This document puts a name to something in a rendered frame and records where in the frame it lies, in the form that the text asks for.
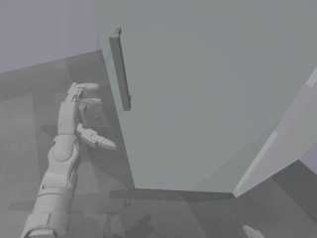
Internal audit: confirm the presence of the robot left forearm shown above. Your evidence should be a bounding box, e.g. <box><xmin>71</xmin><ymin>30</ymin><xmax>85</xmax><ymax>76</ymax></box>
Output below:
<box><xmin>20</xmin><ymin>134</ymin><xmax>82</xmax><ymax>238</ymax></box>

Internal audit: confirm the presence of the fridge door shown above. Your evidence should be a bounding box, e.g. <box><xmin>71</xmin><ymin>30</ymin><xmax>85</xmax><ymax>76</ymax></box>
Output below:
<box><xmin>90</xmin><ymin>0</ymin><xmax>317</xmax><ymax>193</ymax></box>

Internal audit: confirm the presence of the left robot hand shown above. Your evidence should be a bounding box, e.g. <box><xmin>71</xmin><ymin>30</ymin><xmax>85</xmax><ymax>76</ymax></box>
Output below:
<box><xmin>57</xmin><ymin>82</ymin><xmax>117</xmax><ymax>150</ymax></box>

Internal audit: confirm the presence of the handle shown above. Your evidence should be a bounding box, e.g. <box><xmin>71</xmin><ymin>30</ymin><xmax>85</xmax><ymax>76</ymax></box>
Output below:
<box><xmin>109</xmin><ymin>28</ymin><xmax>132</xmax><ymax>111</ymax></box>

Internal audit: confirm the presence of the right robot hand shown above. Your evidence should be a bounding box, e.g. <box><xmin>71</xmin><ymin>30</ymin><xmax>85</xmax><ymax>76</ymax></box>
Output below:
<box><xmin>243</xmin><ymin>225</ymin><xmax>264</xmax><ymax>238</ymax></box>

